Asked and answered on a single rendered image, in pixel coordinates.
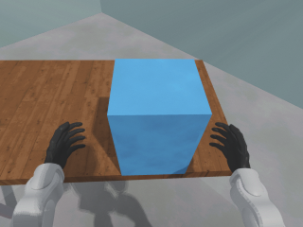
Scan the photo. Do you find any right robot forearm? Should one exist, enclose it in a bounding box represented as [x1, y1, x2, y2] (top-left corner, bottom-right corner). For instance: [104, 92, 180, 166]
[229, 167, 285, 227]

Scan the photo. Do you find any carton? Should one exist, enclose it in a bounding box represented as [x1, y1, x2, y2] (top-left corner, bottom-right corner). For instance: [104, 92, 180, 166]
[107, 59, 212, 176]

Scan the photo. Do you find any right robot hand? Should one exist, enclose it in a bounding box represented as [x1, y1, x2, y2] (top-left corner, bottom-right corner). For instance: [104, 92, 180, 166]
[209, 122, 251, 173]

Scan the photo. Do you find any left robot forearm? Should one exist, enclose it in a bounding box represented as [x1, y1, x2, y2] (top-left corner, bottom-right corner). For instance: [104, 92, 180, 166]
[9, 163, 64, 227]

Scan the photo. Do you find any table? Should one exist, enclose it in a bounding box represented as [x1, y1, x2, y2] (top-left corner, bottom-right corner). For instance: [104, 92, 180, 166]
[0, 60, 233, 219]

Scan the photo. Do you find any left robot hand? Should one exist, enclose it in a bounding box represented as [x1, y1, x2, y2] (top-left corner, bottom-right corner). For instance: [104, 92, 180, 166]
[44, 121, 85, 169]

